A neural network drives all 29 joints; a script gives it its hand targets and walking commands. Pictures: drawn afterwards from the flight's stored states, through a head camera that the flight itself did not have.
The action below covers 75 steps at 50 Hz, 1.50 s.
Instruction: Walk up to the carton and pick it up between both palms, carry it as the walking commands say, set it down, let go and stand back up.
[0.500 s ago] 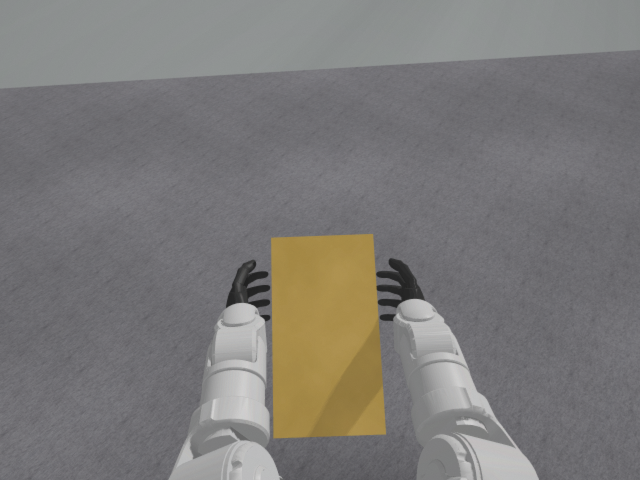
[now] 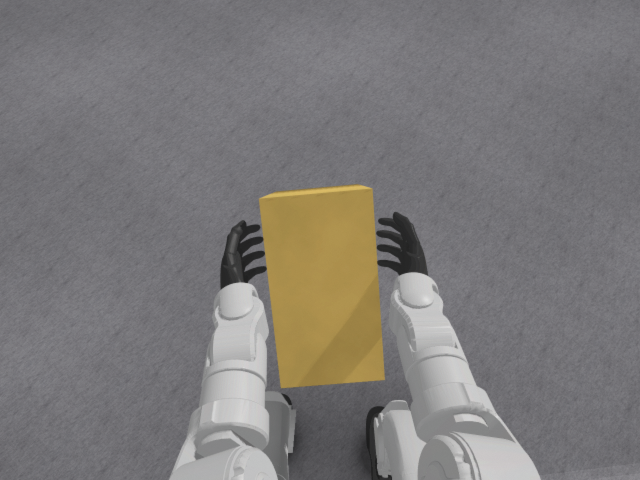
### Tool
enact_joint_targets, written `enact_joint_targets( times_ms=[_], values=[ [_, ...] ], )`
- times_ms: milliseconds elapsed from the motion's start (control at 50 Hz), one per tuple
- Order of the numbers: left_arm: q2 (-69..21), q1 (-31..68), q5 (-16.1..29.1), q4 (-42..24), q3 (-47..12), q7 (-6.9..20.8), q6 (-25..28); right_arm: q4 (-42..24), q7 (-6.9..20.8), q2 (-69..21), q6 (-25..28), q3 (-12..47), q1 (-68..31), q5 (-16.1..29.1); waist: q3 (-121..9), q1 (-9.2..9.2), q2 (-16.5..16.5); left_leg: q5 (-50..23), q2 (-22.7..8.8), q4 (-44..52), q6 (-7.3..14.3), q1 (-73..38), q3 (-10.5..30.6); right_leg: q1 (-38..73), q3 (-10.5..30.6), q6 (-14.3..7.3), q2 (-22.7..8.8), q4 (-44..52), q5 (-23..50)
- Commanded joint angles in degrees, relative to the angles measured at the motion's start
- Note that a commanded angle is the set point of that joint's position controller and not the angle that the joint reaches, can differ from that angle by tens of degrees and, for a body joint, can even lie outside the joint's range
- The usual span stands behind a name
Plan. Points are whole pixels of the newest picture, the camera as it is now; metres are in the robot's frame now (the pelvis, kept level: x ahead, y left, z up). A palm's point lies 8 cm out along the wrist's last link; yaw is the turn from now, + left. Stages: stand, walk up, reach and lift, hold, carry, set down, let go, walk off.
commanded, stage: set down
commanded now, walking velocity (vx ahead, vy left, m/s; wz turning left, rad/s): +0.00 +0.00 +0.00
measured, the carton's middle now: (323, 273) +0.40 +0.04 -0.16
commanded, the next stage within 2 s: none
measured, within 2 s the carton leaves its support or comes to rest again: neither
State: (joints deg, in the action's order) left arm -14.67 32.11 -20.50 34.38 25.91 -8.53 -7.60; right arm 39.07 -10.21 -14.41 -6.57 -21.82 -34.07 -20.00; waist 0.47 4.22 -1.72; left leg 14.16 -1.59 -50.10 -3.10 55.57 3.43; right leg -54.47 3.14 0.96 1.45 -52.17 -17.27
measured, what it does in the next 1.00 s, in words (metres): lowers itself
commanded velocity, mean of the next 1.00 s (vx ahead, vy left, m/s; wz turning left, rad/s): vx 0.00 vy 0.00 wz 0.00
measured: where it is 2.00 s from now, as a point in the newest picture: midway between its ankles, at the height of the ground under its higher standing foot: (328, 459)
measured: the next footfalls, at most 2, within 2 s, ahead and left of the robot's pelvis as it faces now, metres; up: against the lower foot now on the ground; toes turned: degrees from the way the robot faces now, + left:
none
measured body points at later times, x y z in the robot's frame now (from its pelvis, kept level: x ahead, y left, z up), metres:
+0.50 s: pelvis -0.01 +0.00 -0.08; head +0.18 +0.02 +0.33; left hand +0.39 +0.16 -0.15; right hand +0.42 -0.07 -0.15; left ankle +0.09 +0.15 -0.68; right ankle +0.07 -0.13 -0.68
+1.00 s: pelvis -0.02 +0.00 -0.15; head +0.21 +0.01 +0.23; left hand +0.42 +0.16 -0.22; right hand +0.45 -0.07 -0.23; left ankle +0.09 +0.15 -0.68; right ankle +0.07 -0.13 -0.68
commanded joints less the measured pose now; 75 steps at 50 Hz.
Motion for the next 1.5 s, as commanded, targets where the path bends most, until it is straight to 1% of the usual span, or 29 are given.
enact_joint_targets(
  times_ms=[0, 200, 320, 500, 800, 1040, 1480],
  values=[
    [-49.99, 25.13, 4.06, 6.59, -29.97, 12.75, 1.77, 4.91, 12.98, -48.2, 2.83, 28.73, -28.13, 3.96, -40.86, 0.98, 0.84, -6.47, 10.74, -0.07, 2.19, -18.57, -3.32, 10.7, -0.67, -0.62, 9.49, 2.79, 3.44],
    [-48.72, 29.51, 5.6, 7.6, -30.36, 11.38, 1.17, 8.17, 11.96, -48.81, 2.06, 28.14, -31.4, 4.74, -43.61, 0.98, -0.19, -1.86, 11.16, -8.06, 1.73, -9.28, -3.96, -0.21, -1.49, -0.31, 10.5, -5.39, -1.64],
    [-48.07, 32.35, 6.33, 7.9, -30.11, 10.85, 0.73, 9.04, 11.44, -48.63, 1.64, 27.66, -34.12, 5.56, -45.69, 1.4, -0.82, -0.95, 11.59, -12.49, 1.55, -5.11, -4.43, -4.89, -2.08, -0.1, 11.05, -9.75, -2.79],
    [-48.02, 36.61, 7.12, 8.17, -29.62, 10.59, -0.58, 9.23, 11.01, -47.83, 0.73, 26.83, -38.56, 6.51, -49.77, 1.52, -0.75, -0.64, 12.32, -18.6, 1.1, -0.6, -5.2, -11.23, -3.1, 0.26, 11.55, -15.92, -3.49],
    [-47.36, 43.64, 6.78, 9.73, -26.01, 11.6, -2.89, 8.92, 10.91, -47.1, -1.17, 25.8, -47.02, 7.33, -53.92, 2.01, -1.67, 1.63, 12.98, -26.95, 0.7, 9.46, -6.96, -17.67, -4.25, 0.94, 11.77, -23.66, -4.8],
    [-47.42, 49.34, 6.53, 10.69, -23.31, 12.51, -4.75, 9.25, 11.35, -45.81, -2.58, 24.51, -53.7, 7.53, -56.57, 1.89, -1.95, 2.66, 13.37, -32.45, 0.26, 15.79, -8.01, -22.63, -5.36, 1.0, 11.94, -29.43, -5.53],
    [-45.7, 59.28, 7.86, 9.45, -22.34, 13.19, -6.33, 10.26, 12.14, -43.15, -4.01, 23.74, -62.95, 9.35, -60.43, 1.94, -1.86, 1.9, 13.39, -42.25, -0.21, 24.36, -9.3, -31.45, -6.89, 1.18, 12.24, -39.82, -4.85]
  ],
)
